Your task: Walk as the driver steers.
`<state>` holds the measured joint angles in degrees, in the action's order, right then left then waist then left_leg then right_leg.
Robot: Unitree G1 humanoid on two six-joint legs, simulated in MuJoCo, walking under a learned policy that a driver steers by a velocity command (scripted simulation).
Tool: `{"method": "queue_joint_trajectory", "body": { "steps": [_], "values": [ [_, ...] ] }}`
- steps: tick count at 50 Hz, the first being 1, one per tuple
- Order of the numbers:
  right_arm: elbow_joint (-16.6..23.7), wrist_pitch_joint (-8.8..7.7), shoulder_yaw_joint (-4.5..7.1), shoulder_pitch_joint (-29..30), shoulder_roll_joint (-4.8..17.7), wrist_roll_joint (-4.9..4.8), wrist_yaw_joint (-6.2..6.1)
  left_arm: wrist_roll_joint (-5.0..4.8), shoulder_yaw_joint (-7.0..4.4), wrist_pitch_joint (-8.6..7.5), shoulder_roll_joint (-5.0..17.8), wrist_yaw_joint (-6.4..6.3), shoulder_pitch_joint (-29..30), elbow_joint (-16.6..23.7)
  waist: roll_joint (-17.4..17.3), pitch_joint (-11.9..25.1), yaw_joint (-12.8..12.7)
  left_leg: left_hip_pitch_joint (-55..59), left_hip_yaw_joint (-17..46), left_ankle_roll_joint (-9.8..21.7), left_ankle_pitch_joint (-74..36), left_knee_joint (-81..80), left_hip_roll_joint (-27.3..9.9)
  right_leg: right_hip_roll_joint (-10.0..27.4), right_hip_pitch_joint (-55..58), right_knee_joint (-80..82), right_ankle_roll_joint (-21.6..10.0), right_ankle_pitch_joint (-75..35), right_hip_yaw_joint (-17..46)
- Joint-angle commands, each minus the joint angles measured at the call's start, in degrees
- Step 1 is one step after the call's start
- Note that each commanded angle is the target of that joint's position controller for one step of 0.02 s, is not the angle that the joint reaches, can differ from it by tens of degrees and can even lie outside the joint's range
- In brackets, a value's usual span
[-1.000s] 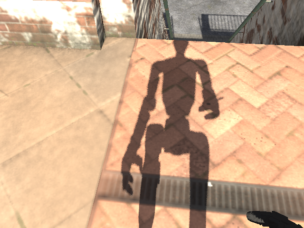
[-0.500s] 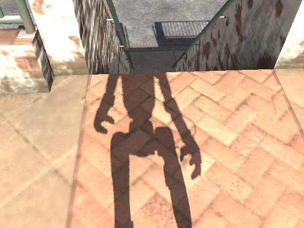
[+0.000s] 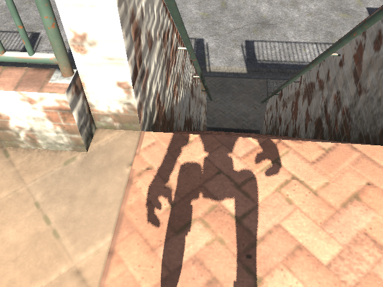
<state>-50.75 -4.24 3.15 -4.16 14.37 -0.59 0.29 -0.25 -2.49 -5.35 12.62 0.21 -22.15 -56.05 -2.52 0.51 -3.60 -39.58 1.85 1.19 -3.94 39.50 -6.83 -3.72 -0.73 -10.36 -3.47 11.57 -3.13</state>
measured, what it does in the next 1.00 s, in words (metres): walks ahead, turning right: left foot, then right foot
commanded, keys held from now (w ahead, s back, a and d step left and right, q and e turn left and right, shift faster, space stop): w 0.06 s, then w+e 0.74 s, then e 0.20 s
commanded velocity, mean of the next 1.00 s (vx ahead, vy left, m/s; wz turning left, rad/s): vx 0.47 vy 0.00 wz -0.42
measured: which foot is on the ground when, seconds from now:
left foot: up 0.00-0.16, down 0.18-0.74, up 0.76-1.00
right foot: down 0.00-0.20, up 0.22-0.72, down 0.74-1.00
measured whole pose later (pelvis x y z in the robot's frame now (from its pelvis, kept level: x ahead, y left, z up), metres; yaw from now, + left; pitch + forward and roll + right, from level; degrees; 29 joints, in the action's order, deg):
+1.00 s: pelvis +0.51 -0.06 +0.00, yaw -28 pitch +2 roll +1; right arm -44.8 -5.5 4.2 -1.3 16.4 0.6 -1.1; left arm -0.5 -5.0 -2.0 14.6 -0.1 -15.9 -44.7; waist -1.4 -3.6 -2.2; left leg -37.7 4.5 -2.6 13.3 52.8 -4.5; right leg -6.3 -14.6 -22.4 -5.5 9.5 3.9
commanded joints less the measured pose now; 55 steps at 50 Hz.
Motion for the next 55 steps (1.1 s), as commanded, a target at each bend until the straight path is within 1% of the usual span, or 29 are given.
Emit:
{"method": "queue_joint_trajectory", "body": {
  "steps": [1,5,7,8,9,10,11,12,14,15,17,20,25,29,31,33,35,36,37,38,39,40,41,42,43,45,48,51,55],
  "values": [
    [4.91,-0.97,-0.01,7.84,2.28,-0.36,0.75,-0.39,-1.95,-0.17,9.31,-0.50,-2.69,0.96,5.88,-5.22,-0.63,-1.50,-1.55,0.26,-1.59,-5.35,1.41,16.14,0.39,3.29,-7.65,-13.68,7.02],
    [7.05,-1.93,0.04,10.67,3.24,-0.60,2.07,-0.84,-2.47,0.92,9.88,-1.00,-3.82,-0.44,6.34,-6.02,0.15,0.14,-1.24,2.21,4.85,-9.74,2.48,19.02,5.72,-1.37,-6.95,-18.42,8.78],
    [5.86,-2.48,1.12,4.85,5.58,-0.53,2.06,-0.93,-2.86,1.37,11.08,-1.10,-1.53,0.11,7.91,-2.56,3.95,10.90,-3.01,3.39,8.09,-11.42,5.26,18.37,4.85,-7.30,-5.89,-30.15,9.17],
    [3.28,-2.62,2.45,-3.59,7.88,-0.44,1.65,-0.76,-2.58,1.58,10.47,-1.04,-0.09,0.62,7.46,2.37,8.20,22.84,-4.21,4.61,7.37,-12.28,6.82,15.51,2.02,-16.08,-4.57,-36.44,7.57],
    [0.65,-2.71,3.80,-15.03,11.72,0.34,1.00,-0.11,-1.71,1.52,8.52,-0.92,0.82,2.02,4.66,10.86,12.49,41.58,2.29,7.59,6.32,-9.54,0.20,11.99,-8.82,-31.32,-2.54,-27.86,5.45],
    [-0.74,-2.27,5.14,-21.85,17.21,1.28,0.67,-0.12,0.35,0.53,0.95,-0.47,-6.41,2.65,-9.40,20.65,10.42,64.73,26.94,15.72,14.01,-12.94,-15.48,2.34,-32.19,-54.37,1.90,1.48,2.42],
    [-0.60,-2.10,3.66,-21.81,12.29,1.05,0.70,-1.40,-0.22,-0.66,3.73,-0.27,-6.09,1.54,-11.16,24.06,11.10,64.21,38.98,16.72,19.63,-20.62,-17.91,1.72,-38.33,-63.64,1.45,21.32,11.26],
    [0.03,-2.21,2.62,-16.62,9.00,0.55,0.56,-2.89,-1.73,-1.00,8.66,-0.38,-0.97,2.98,-7.80,14.05,10.22,55.97,30.04,13.29,21.67,-21.92,-16.15,4.97,-42.89,-66.85,0.67,18.11,11.44],
    [1.10,-2.47,1.33,-7.81,4.69,0.54,0.74,-2.12,-2.26,-0.34,8.11,-1.20,4.15,4.23,-2.11,4.05,6.64,38.42,16.17,9.69,17.33,-26.27,-11.92,10.12,-39.53,-62.14,0.32,8.44,9.03],
    [0.92,-2.74,0.96,-5.77,3.38,1.06,0.86,-1.81,-2.65,0.59,6.87,-1.38,2.93,3.90,-3.45,1.97,4.55,33.03,10.79,8.46,15.02,-28.47,-9.71,11.75,-35.90,-59.52,0.20,5.63,9.42],
    [-0.10,-3.00,1.19,-5.34,3.23,1.44,0.87,-1.89,-2.55,2.24,3.83,-1.26,0.90,3.56,-3.73,0.35,2.86,28.20,4.68,8.38,10.97,-31.07,-8.22,12.44,-32.63,-57.99,0.10,3.14,9.00],
    [-1.34,-3.24,1.85,-6.75,5.32,1.75,0.02,-1.47,-3.09,3.36,4.13,-1.40,4.33,5.61,-1.60,-2.00,2.49,28.38,-1.19,9.02,4.84,-32.52,-8.27,12.55,-37.58,-54.17,0.73,-3.29,9.97],
    [-2.11,-2.51,2.18,-9.12,7.14,1.63,-1.40,-0.93,-2.86,2.79,3.56,0.16,12.33,8.66,-0.13,-3.81,4.30,32.80,-8.32,7.88,1.05,-33.00,-7.54,11.41,-40.11,-39.19,1.38,-14.89,7.46],
    [-3.23,-1.36,2.64,-13.56,8.52,0.83,-1.87,-0.83,-1.96,2.71,2.57,1.73,20.56,12.40,1.16,-6.54,7.43,40.05,-11.37,7.63,-0.94,-31.67,-9.62,10.88,-42.65,-31.30,0.53,-14.12,3.42],
    [-3.54,-0.52,2.95,-14.82,9.11,0.41,-1.79,-1.00,-1.80,2.79,2.62,2.50,22.85,14.25,0.74,-7.10,7.83,44.07,-12.66,7.28,-4.80,-29.29,-10.68,10.14,-43.16,-29.20,-0.35,-10.37,1.49],
    [-3.05,0.20,3.35,-13.63,10.36,-0.12,-1.80,-1.14,-2.25,2.95,3.80,3.09,22.28,15.56,-0.75,-5.72,6.17,45.86,-14.60,6.20,-17.96,-24.55,-10.89,7.84,-38.67,-27.80,-2.02,-5.00,-1.41],
    [-2.44,1.02,3.90,-12.06,12.35,-0.69,-2.42,-1.17,-3.54,3.18,6.42,3.33,17.41,15.73,-2.80,-1.23,2.35,46.89,-15.72,4.76,-35.26,-13.73,-10.93,3.66,-29.76,-26.87,-4.06,1.02,-4.69],
    [-1.92,1.57,3.89,-10.65,12.96,-0.44,-2.40,-1.21,-5.17,3.01,9.40,3.18,9.07,13.78,-2.66,3.00,-2.40,43.55,-17.09,3.43,-38.77,-2.64,-9.21,0.85,-18.21,-23.94,-5.74,-0.76,-5.46],
    [-0.92,1.29,3.52,-10.19,12.32,-0.13,-2.16,-1.22,-7.47,3.23,13.98,2.11,-1.07,11.04,0.49,8.32,-6.93,31.60,-17.26,0.84,-27.98,12.74,-6.44,1.63,-0.03,-21.03,-8.61,-4.43,0.07],
    [1.90,-0.10,1.06,-13.59,2.93,1.70,-1.48,-1.81,-8.43,3.35,20.02,1.14,-2.08,10.45,16.22,11.13,-1.35,5.97,-14.76,-2.56,26.12,33.92,3.74,16.82,17.72,-16.95,-17.35,0.33,29.33],
    [3.92,-3.14,0.58,-10.86,4.30,-0.59,-0.59,-0.91,-7.27,2.48,18.23,1.48,-3.53,12.31,13.70,20.69,-2.20,-3.16,0.25,-2.41,38.39,43.72,9.31,23.79,24.58,-6.85,-23.54,6.68,52.10],
    [5.57,-4.77,1.46,-4.71,7.36,-2.72,0.08,-0.30,-6.00,1.91,13.75,1.60,-2.17,11.95,9.13,14.42,-3.70,-9.34,3.16,-0.70,33.83,43.51,5.95,22.18,22.27,-5.66,-19.81,2.73,44.77],
    [5.73,-5.45,1.28,-3.66,7.20,-2.45,-0.01,-0.53,-5.29,1.50,11.39,1.52,2.02,12.79,6.12,8.81,-1.50,-8.27,3.00,0.31,29.51,39.16,3.48,19.88,14.04,-6.87,-17.48,-6.26,35.96],
    [4.78,-5.31,1.71,-4.17,7.48,-0.90,-0.57,-0.49,-4.70,1.36,9.70,1.52,7.59,14.23,2.36,5.33,1.57,-3.66,2.89,-0.11,26.87,34.22,1.47,17.47,4.57,-7.48,-15.36,-17.05,29.06],
    [4.44,-4.48,2.51,-5.49,8.77,-0.08,-0.84,-0.12,-4.15,1.37,8.31,1.26,10.62,15.48,2.29,4.22,3.63,1.34,2.88,-0.66,25.91,31.09,0.24,15.87,-2.07,-7.39,-14.23,-25.79,24.18],
    [5.06,-2.54,2.81,-6.65,7.91,0.71,-1.09,0.09,-4.25,1.49,9.61,0.62,11.40,16.13,1.89,3.45,5.64,5.95,1.91,-2.39,25.05,26.22,0.44,14.42,-9.54,-7.03,-13.84,-35.63,20.45],
    [7.09,-1.07,1.92,-3.13,5.21,1.59,-1.76,-0.08,-5.05,2.11,12.34,-0.81,9.37,15.98,3.91,3.24,5.31,7.66,-0.12,-4.49,17.63,14.60,3.72,10.93,-14.31,-8.08,-12.60,-42.84,15.20],
    [8.62,-0.66,1.28,0.96,4.34,1.25,-1.29,-0.93,-4.97,3.66,11.77,-1.76,8.24,16.20,7.57,5.53,3.42,11.80,-0.49,-4.49,5.95,2.70,7.09,7.97,-14.86,-10.63,-9.00,-37.58,13.78],
    [8.77,-0.78,1.14,2.43,5.00,1.21,0.20,-0.31,-3.49,3.95,8.31,-2.26,6.10,14.85,8.85,6.25,1.34,14.29,0.22,-3.26,0.98,-4.86,6.54,10.68,-10.20,-13.75,-7.67,-29.40,15.82]
  ]
}}
Velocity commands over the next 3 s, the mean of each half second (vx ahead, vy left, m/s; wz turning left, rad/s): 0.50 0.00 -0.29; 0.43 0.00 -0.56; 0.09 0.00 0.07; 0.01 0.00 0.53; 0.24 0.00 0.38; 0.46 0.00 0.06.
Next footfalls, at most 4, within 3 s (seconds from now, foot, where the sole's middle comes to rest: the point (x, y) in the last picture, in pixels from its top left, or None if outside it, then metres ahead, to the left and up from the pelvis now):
0.18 left None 0.29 0.15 -0.78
0.74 right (258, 282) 0.53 -0.14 -0.78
1.18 left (233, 214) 0.79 -0.06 -0.78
1.56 right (283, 260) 0.62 -0.24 -0.78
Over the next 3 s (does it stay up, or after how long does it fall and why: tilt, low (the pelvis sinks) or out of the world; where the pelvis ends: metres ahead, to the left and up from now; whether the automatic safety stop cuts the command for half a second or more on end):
stays up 0.91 -0.09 -0.03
